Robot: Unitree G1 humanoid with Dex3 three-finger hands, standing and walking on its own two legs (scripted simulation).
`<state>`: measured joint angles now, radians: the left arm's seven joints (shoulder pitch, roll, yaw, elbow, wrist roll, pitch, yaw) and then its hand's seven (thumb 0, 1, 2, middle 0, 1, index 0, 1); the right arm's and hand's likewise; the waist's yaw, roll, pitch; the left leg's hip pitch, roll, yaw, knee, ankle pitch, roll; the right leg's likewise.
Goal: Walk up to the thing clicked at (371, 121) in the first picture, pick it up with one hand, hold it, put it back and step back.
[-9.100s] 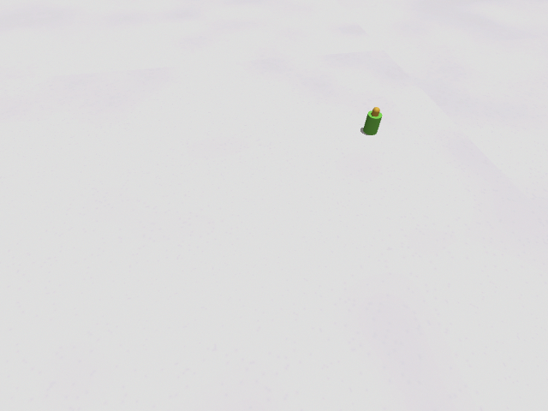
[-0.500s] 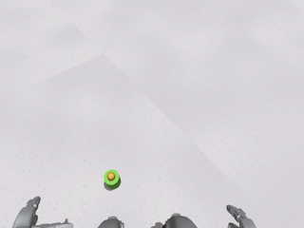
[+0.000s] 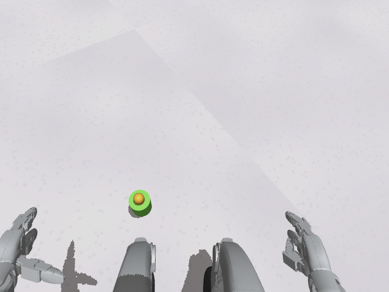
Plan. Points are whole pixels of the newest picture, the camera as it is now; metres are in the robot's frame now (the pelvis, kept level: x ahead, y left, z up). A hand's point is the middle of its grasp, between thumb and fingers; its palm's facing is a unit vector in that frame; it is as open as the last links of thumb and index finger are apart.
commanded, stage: go down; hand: left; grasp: from the side
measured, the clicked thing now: (140, 202) +0.42 +0.17 -0.56
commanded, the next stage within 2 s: none
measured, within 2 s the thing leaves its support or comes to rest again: neither
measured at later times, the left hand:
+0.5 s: hand (57, 214) +0.30 +0.32 -0.19, palm faces +0.08 -0.97 -0.22, open 17.0 cm
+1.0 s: hand (60, 204) +0.33 +0.34 -0.23, palm faces +0.05 -0.98 -0.18, open 17.0 cm
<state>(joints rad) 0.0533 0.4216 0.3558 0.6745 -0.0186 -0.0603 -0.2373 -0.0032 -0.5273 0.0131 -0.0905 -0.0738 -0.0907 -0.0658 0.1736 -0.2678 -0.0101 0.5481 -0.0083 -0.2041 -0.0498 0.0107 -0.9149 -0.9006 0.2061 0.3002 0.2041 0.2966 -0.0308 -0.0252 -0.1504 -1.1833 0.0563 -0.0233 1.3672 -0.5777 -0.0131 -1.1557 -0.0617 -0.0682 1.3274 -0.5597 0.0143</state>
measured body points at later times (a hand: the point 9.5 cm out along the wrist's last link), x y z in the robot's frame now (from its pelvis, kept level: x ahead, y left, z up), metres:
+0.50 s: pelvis -0.04 +0.00 -0.13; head +0.14 +0.03 +0.28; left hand +0.29 +0.37 -0.17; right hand +0.11 -0.27 -0.24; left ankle +0.03 +0.12 -0.60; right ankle +0.04 -0.13 -0.60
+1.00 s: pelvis -0.05 +0.00 -0.20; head +0.15 +0.03 +0.20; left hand +0.32 +0.39 -0.22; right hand +0.09 -0.29 -0.31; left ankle +0.03 +0.12 -0.60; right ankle +0.03 -0.13 -0.60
